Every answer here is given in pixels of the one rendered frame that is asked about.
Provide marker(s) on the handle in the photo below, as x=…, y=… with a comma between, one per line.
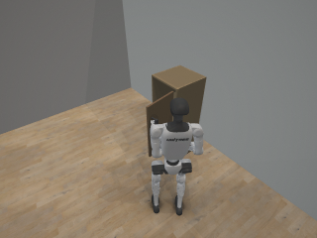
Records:
x=156, y=120

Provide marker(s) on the cupboard door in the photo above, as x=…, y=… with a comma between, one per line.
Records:
x=160, y=109

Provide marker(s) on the right robot upper arm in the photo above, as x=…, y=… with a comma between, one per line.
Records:
x=198, y=138

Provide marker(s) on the robot thigh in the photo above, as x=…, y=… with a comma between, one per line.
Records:
x=186, y=167
x=157, y=170

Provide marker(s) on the robot right thigh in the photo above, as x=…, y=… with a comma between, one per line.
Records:
x=186, y=167

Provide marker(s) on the robot left thigh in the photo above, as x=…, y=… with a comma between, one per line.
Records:
x=157, y=170

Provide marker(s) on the left robot upper arm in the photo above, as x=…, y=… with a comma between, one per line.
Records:
x=155, y=133

